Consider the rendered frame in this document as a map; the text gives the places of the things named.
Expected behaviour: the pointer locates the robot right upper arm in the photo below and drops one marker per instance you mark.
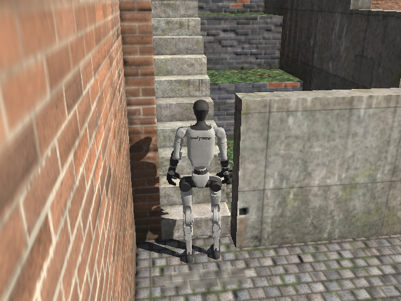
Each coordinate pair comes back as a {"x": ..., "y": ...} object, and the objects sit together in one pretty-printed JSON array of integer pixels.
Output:
[{"x": 222, "y": 143}]

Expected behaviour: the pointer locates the robot left forearm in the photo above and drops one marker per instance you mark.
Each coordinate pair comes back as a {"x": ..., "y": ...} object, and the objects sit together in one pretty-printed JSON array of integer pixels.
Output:
[{"x": 172, "y": 165}]

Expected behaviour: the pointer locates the robot left thigh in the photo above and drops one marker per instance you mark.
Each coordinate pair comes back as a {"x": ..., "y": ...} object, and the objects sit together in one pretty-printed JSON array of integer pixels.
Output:
[{"x": 185, "y": 185}]

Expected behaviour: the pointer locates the robot left upper arm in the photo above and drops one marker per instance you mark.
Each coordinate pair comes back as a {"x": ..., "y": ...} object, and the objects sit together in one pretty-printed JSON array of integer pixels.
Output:
[{"x": 178, "y": 141}]

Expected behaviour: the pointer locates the robot right forearm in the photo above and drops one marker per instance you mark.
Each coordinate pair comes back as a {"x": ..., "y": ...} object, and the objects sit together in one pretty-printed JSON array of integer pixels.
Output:
[{"x": 225, "y": 166}]

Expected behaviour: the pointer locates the left robot hand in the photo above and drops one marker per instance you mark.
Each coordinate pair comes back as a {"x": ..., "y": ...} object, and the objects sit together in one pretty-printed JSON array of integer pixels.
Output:
[{"x": 170, "y": 177}]

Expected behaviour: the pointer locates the robot head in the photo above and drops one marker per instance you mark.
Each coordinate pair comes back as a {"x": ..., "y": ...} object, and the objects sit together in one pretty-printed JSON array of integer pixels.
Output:
[{"x": 201, "y": 108}]

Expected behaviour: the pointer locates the right robot hand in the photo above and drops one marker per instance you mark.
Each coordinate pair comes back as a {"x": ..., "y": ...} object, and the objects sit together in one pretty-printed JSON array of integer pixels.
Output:
[{"x": 220, "y": 174}]

